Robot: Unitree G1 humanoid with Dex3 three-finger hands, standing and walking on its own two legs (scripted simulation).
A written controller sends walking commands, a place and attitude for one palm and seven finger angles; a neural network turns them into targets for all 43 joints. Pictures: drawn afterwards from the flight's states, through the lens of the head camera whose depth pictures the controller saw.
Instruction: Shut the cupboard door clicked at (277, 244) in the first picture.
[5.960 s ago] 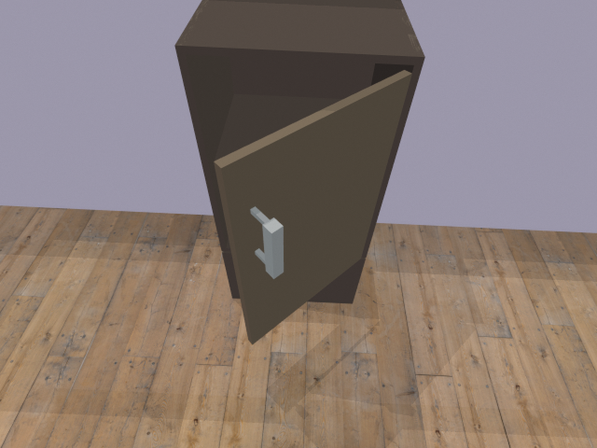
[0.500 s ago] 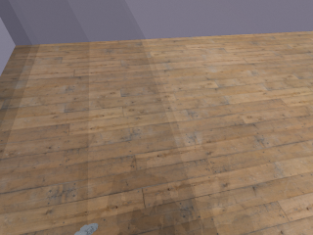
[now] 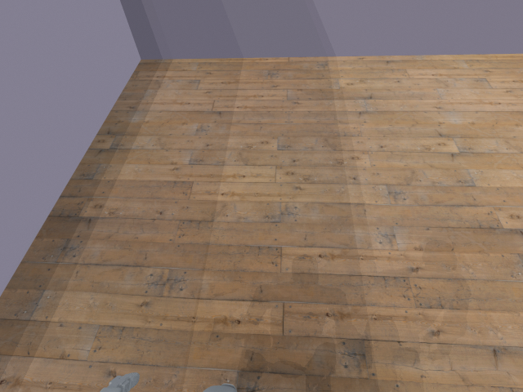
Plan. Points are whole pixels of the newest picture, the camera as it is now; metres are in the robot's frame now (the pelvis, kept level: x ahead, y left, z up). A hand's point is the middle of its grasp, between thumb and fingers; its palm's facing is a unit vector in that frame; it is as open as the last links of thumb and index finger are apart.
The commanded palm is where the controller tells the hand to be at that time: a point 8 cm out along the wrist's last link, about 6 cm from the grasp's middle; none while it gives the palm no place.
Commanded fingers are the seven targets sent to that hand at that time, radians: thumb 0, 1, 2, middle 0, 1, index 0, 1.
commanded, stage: turn to face it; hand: left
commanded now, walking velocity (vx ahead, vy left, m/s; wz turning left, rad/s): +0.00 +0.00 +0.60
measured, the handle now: out of the picture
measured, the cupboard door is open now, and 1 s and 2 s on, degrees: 44 44 44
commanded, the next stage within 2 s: none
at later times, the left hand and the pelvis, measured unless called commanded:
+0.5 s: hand out of the picture -0.08 +0.23 -0.17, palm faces +0.37 -0.89 -0.27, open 7.4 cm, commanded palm none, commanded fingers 0.00 0.90 0.90 -0.20 -0.30 -0.20 -0.30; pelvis -0.04 +0.01 +0.00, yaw +19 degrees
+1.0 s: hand out of the picture -0.08 +0.17 -0.14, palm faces +0.58 -0.77 -0.26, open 7.4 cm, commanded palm none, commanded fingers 0.00 0.90 0.90 -0.20 -0.30 -0.20 -0.30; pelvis -0.04 -0.04 +0.01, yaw +37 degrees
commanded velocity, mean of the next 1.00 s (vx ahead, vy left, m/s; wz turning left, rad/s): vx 0.00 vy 0.00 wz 0.60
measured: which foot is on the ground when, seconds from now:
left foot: up 0.00-0.38, down 0.40-0.80, up 0.82-1.00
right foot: down 0.00-0.40, up 0.42-0.78, down 0.80-1.00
